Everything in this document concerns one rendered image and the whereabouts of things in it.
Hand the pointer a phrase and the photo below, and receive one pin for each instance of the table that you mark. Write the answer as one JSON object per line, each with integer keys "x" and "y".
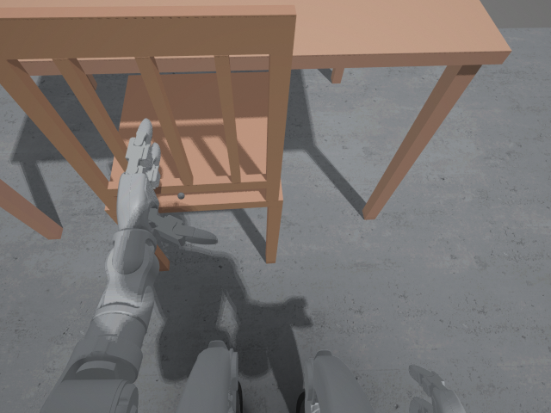
{"x": 328, "y": 34}

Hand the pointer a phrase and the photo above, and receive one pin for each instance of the right robot shin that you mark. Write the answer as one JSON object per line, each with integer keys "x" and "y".
{"x": 315, "y": 408}

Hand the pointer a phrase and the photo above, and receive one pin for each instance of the chair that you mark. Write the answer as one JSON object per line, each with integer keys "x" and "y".
{"x": 221, "y": 135}

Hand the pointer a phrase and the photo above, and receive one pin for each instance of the robot right hand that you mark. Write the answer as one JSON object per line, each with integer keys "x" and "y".
{"x": 443, "y": 399}

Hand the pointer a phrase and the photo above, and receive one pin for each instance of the robot left forearm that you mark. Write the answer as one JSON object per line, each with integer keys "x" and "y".
{"x": 111, "y": 348}

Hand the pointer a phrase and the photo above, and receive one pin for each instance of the robot left hand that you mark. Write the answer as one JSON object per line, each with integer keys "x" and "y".
{"x": 136, "y": 196}

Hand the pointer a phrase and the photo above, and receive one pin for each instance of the robot left thigh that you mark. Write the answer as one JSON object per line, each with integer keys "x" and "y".
{"x": 213, "y": 376}

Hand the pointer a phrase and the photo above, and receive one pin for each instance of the left robot upper arm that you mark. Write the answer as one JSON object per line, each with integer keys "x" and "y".
{"x": 94, "y": 396}

